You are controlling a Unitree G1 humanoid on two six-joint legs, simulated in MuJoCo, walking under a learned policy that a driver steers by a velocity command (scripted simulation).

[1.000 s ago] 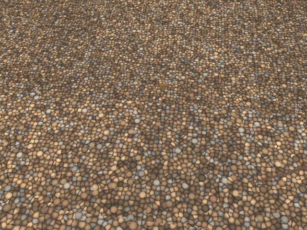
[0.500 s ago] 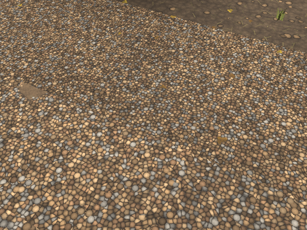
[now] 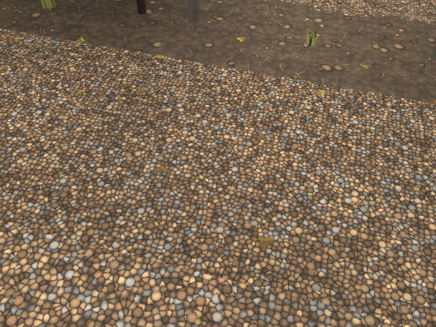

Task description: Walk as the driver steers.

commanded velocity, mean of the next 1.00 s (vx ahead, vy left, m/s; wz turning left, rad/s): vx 0.50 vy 0.00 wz -0.49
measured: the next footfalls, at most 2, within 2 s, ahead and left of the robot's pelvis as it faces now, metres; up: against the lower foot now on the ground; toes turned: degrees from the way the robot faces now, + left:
right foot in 0.16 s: +0.27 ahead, -0.13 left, -0.19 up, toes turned -4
left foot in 0.56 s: +0.53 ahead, +0.01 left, -0.18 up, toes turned -26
